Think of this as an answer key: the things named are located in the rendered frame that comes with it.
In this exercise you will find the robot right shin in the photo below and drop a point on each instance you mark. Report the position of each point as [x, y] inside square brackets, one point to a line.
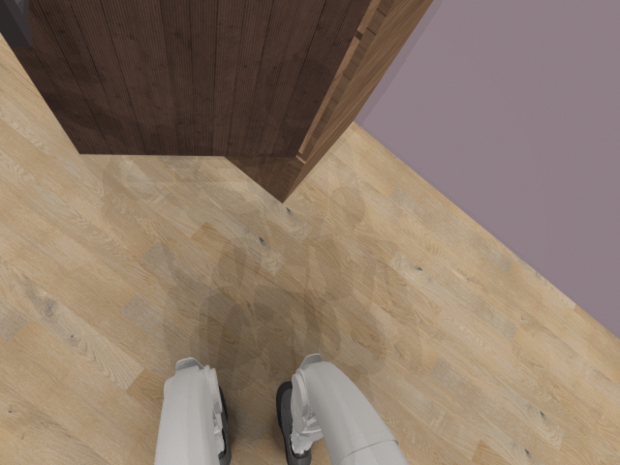
[305, 432]

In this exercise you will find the right robot thigh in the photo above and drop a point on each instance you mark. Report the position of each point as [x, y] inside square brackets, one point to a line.
[354, 432]

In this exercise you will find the cupboard door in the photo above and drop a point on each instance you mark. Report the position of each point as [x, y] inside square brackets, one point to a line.
[241, 78]

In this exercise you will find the handle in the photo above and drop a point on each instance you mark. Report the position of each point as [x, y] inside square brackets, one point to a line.
[13, 23]

